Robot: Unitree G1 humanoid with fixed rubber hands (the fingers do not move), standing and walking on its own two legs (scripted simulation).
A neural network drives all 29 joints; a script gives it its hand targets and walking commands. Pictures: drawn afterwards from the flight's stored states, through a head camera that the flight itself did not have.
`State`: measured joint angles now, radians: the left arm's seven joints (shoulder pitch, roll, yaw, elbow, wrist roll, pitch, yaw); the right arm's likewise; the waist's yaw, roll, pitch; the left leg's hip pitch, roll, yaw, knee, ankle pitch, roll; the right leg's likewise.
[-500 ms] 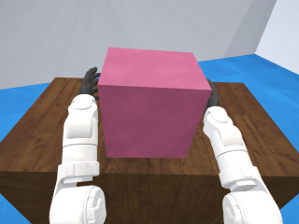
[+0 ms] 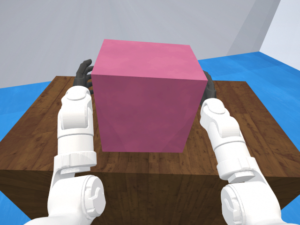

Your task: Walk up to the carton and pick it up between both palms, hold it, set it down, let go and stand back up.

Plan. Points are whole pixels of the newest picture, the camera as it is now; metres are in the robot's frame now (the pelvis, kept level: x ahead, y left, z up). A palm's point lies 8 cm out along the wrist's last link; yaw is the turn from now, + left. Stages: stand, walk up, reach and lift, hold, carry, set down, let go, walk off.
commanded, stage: reach and lift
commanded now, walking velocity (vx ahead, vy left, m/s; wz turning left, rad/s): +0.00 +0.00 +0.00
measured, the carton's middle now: (145, 98) +0.42 -0.02 +0.18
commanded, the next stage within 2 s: hold in 0.02 s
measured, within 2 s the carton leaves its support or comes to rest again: neither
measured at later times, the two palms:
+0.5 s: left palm (74, 85) +0.38 +0.15 +0.25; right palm (206, 94) +0.36 -0.17 +0.22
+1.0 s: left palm (65, 86) +0.37 +0.16 +0.26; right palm (203, 89) +0.36 -0.16 +0.24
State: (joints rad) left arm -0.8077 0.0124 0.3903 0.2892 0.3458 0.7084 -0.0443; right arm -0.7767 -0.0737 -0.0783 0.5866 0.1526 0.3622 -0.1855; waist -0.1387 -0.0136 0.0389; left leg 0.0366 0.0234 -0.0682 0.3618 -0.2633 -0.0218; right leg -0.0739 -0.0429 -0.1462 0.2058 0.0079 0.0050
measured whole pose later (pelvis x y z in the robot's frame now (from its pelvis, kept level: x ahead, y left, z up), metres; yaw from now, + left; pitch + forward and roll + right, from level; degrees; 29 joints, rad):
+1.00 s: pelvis -0.01 -0.01 +0.00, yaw +1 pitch -8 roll -1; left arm -0.83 0.06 0.41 0.20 0.34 0.84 -0.09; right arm -0.83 -0.04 -0.07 0.51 0.18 0.50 -0.23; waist -0.11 -0.02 0.01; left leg 0.04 0.02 -0.08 0.36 -0.25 -0.03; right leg -0.09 -0.04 -0.15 0.25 -0.01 -0.01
